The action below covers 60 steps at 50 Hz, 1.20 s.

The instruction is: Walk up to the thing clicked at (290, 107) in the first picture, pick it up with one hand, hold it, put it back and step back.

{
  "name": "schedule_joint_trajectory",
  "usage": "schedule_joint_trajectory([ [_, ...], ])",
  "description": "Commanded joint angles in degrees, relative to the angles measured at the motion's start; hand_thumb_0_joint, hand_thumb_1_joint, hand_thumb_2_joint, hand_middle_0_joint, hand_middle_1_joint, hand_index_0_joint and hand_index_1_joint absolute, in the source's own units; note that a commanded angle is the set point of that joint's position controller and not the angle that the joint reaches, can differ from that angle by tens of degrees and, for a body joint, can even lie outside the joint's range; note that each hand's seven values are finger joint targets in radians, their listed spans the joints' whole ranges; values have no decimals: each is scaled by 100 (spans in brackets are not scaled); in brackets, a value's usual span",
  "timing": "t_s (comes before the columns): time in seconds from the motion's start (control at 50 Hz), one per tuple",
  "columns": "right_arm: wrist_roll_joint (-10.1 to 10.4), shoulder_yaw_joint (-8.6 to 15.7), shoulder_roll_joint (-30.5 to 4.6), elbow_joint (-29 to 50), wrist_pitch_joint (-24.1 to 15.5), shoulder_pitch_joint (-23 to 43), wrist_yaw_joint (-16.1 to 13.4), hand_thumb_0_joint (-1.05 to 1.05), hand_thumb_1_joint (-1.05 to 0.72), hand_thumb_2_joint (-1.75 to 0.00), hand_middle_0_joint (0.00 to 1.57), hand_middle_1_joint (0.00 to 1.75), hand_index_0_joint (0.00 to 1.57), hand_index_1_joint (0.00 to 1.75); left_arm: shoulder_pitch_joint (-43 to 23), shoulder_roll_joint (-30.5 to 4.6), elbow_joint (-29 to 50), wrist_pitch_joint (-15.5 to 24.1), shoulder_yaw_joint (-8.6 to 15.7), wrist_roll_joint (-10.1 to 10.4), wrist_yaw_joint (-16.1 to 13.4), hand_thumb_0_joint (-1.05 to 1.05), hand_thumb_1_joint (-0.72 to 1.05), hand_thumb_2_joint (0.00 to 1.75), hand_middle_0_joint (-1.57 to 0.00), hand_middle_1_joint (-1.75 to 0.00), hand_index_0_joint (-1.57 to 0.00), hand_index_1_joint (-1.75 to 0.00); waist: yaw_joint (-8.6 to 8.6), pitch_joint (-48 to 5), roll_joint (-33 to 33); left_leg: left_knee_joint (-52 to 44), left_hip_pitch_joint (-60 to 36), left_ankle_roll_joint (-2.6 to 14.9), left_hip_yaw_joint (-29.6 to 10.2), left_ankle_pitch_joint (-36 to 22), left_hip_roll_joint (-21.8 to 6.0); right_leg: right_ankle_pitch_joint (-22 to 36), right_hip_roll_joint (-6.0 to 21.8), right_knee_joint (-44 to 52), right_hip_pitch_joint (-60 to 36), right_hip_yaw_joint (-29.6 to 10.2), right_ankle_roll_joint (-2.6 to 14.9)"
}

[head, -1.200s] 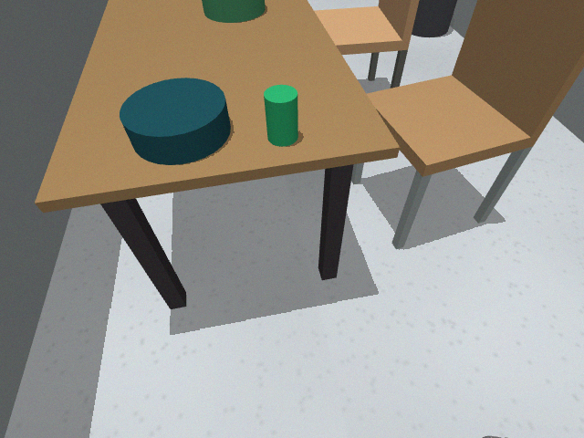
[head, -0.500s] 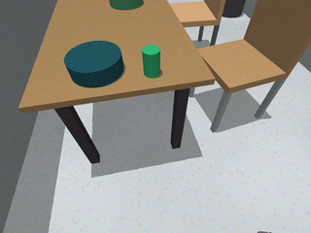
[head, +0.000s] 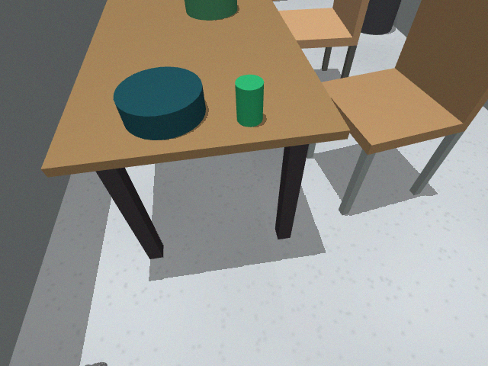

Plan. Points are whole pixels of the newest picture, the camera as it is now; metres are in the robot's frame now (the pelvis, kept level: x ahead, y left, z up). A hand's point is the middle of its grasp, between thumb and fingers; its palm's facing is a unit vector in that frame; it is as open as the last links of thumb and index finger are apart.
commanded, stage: walk up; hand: right
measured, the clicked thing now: (249, 101) +0.73 +0.01 +0.01
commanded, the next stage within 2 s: none
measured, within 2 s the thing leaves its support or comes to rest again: neither
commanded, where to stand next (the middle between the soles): +0.29 +0.13 m, yaw +11 degrees
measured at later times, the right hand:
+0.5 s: hand (330, 341) +0.18 -0.14 -0.15, palm faces -0.13 +0.93 -0.34, open 7.4 cm
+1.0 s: hand (304, 236) +0.41 -0.12 -0.17, palm faces -0.28 +0.89 -0.37, open 7.4 cm
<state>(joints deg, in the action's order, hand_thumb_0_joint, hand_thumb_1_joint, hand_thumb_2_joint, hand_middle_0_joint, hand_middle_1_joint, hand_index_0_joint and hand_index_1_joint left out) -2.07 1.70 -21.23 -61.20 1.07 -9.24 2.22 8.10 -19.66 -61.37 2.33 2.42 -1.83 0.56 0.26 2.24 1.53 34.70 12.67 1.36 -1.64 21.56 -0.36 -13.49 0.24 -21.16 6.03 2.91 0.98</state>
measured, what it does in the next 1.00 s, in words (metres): walks ahead: left foot, then right foot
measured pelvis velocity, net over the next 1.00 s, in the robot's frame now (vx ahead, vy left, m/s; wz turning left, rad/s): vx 0.26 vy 0.11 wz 0.23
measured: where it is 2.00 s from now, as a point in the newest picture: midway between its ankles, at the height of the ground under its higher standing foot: (223, 352)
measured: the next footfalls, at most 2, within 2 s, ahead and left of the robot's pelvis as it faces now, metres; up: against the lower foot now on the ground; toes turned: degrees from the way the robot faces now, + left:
left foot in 0.26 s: +0.16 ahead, +0.25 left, +0.00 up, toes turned +10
right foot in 0.68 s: +0.31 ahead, -0.01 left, +0.00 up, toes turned +12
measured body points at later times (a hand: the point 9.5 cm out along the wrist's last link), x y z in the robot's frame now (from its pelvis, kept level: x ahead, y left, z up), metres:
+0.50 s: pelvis +0.13 +0.12 -0.01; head +0.16 +0.13 +0.44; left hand +0.18 +0.45 -0.13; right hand +0.18 -0.18 -0.13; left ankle +0.13 +0.24 -0.74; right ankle +0.18 -0.01 -0.69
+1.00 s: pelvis +0.26 +0.11 -0.02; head +0.31 +0.11 +0.43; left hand +0.26 +0.43 -0.13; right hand +0.43 -0.17 -0.14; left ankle +0.26 +0.26 -0.73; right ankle +0.31 +0.01 -0.74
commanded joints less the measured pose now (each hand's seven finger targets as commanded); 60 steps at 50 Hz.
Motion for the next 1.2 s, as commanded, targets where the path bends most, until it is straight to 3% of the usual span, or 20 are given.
schedule_joint_trajectory([
  [0.0,-134,482,-1359,905,5,304,173,0,-90,-90,20,30,20,30,103,-2057,711,207,652,-42,-222,0,90,90,-20,-30,-20,-30,244,620,-513,2137,2431,-36,-607,380,-676,-2455,2614,1513,-132,-2499,1441],
  [0.14,-40,628,-1158,1198,-70,-130,404,0,-90,-90,20,30,20,30,-34,-1996,1106,315,631,-69,-74,0,90,90,-20,-30,-20,-30,28,443,-1045,564,917,-235,91,-472,-699,-780,1539,754,538,-274,873],
  [0.24,-18,922,-1585,669,-167,-1901,217,0,-90,-90,20,30,20,30,302,-1523,1237,134,447,-86,18,0,90,90,-20,-30,-20,-30,-770,-460,552,-68,-1566,-51,711,-253,46,-655,870,-2663,1711,534,492],
  [0.26,-74,998,-1952,701,-206,-2320,123,0,-90,-90,20,30,20,30,597,-1037,1316,95,316,-33,64,0,90,90,-20,-30,-20,-30,-931,-302,1933,-1183,-1821,406,-1162,1271,-824,-1977,280,-4421,2782,617,286],
  [0.28,-27,967,-2392,997,-297,-1932,109,0,-90,-90,20,30,20,30,504,-1105,1507,99,294,90,36,0,90,90,-20,-30,-20,-30,-746,-280,2171,-2508,-1364,1006,-4076,2068,-1952,-2338,-261,-4989,3396,-93,215],
  [0.3,153,998,-2617,1154,-305,-1451,110,0,-90,-90,20,30,20,30,318,-1677,1455,93,367,48,-13,0,90,90,-20,-30,-20,-30,-560,-19,1343,-2724,-772,1477,-4743,2277,-2410,-2193,223,-5103,3153,-554,268],
  [0.32,155,970,-2543,1269,-309,-1217,62,0,-90,-90,20,30,20,30,119,-1863,1446,110,365,63,-21,0,90,90,-20,-30,-20,-30,-454,233,783,-2625,-403,1575,-4370,2082,-2355,-1882,493,-5092,3169,-758,266],
  [0.38,171,677,-1769,1379,-477,-1103,-48,0,-90,-90,20,30,20,30,882,-1695,1058,71,426,210,58,0,90,90,-20,-30,-20,-30,-36,146,550,-1707,-442,980,-1918,-518,-1399,-820,704,-4232,2609,-668,259],
  [0.5,143,674,-1782,1616,-622,-1329,-92,0,-90,-90,20,30,20,30,488,-1456,1491,41,464,72,234,0,90,90,-20,-30,-20,-30,-106,302,629,-1731,-95,1305,-1309,-1305,-1497,-482,701,-2537,2118,-379,27],
  [0.62,211,482,-1409,1815,-499,-1060,-181,0,-90,-90,20,30,20,30,836,-1175,1392,153,459,54,121,0,90,90,-20,-30,-20,-30,149,35,285,-393,701,720,-510,-2759,-959,713,50,-1130,302,170,140],
  [0.64,271,381,-1169,1845,-481,-1037,-211,0,-90,-90,20,30,20,30,1110,-1315,1333,194,489,32,57,0,90,90,-20,-30,-20,-30,321,-212,-71,321,732,512,-275,-2768,-669,895,117,-763,-156,18,248],
  [0.66,328,274,-866,1887,-480,-1264,-231,0,-90,-90,20,30,20,30,1286,-1664,1365,242,575,-12,-1,0,90,90,-20,-30,-20,-30,384,-554,-1124,1530,1099,264,54,-1893,-190,1147,940,-281,-635,-1037,482],
  [0.68,297,169,-670,1824,-424,-1621,-255,0,-90,-90,20,30,20,30,1218,-1868,1494,267,592,42,-24,0,90,90,-20,-30,-20,-30,242,-661,-1645,2315,1620,17,34,804,412,1214,2247,255,-729,-2994,943],
  [0.7,234,319,-1188,1660,-308,-1637,-340,0,-90,-90,20,30,20,30,925,-1940,1563,238,561,98,-13,0,90,90,-20,-30,-20,-30,178,-469,-1041,2732,1510,44,-308,1376,208,713,2464,172,-200,-3269,1501],
  [0.78,255,326,-1161,1417,-304,-1377,-321,0,-90,-90,20,30,20,30,669,-1589,1559,206,411,125,-90,0,90,90,-20,-30,-20,-30,47,-97,-911,2551,1504,30,-467,818,-17,1614,1591,-100,340,-1490,1104],
  [0.92,225,266,-993,1355,-285,-804,-314,0,-90,-90,20,30,20,30,536,-1591,1571,104,331,135,-158,0,90,90,-20,-30,-20,-30,139,-535,-1255,860,761,-162,169,27,75,4076,1506,-1010,321,-705,1087],
  [1.0,130,409,-1303,1237,-335,-829,-347,0,-90,-90,20,30,20,30,250,-1497,1631,-63,226,244,-153,0,90,90,-20,-30,-20,-30,-150,-679,-590,-431,-194,112,31,-2005,-60,2318,1273,-1793,1080,-498,577],
  [1.04,96,504,-1865,1472,-342,-362,-351,0,-90,-90,20,30,20,30,393,-1209,1616,-172,159,324,-150,0,90,90,-20,-30,-20,-30,46,-757,514,-864,-215,901,-2034,-2914,-1553,-349,225,-2655,1677,-45,82],
  [1.06,173,506,-1960,1444,-329,-211,-334,0,-90,-90,20,30,20,30,375,-1386,1439,-269,216,299,-189,0,90,90,-20,-30,-20,-30,-50,-661,903,-937,339,1518,-2292,-2822,-1984,-2069,172,-3180,1270,-238,60],
  [1.18,137,311,-1533,1383,-269,314,-361,0,-90,-90,20,30,20,30,582,-1256,1031,-207,222,271,-137,0,90,90,-20,-30,-20,-30,214,-497,1052,-344,331,924,-1088,-3144,-1127,-1304,162,-2049,1005,-192,80],
])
